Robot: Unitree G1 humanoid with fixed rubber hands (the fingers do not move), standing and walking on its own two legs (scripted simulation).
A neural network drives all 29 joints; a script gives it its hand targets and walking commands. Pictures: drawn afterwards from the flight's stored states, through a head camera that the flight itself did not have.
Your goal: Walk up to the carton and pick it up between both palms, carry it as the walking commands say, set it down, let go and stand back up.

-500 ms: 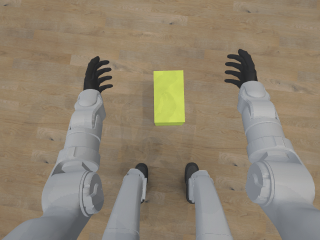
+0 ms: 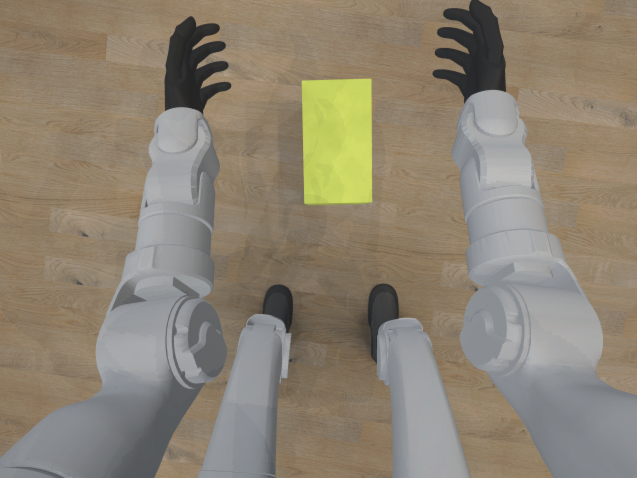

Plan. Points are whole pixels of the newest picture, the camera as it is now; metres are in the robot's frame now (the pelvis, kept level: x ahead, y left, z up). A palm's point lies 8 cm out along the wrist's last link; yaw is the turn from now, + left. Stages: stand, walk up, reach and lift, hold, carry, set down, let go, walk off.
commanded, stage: reach and lift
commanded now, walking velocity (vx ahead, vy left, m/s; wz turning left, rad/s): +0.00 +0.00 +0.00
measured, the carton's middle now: (336, 148) +0.52 +0.00 -0.58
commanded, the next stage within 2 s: none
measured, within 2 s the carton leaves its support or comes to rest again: neither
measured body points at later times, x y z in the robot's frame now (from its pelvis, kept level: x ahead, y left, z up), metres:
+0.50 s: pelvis -0.03 +0.00 -0.16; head +0.32 +0.00 +0.13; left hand +0.51 +0.17 -0.30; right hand +0.52 -0.14 -0.31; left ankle +0.05 +0.14 -0.63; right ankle +0.06 -0.13 -0.63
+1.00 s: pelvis -0.04 +0.00 -0.26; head +0.33 -0.01 -0.02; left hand +0.50 +0.16 -0.45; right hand +0.52 -0.14 -0.45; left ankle +0.05 +0.14 -0.63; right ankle +0.06 -0.13 -0.63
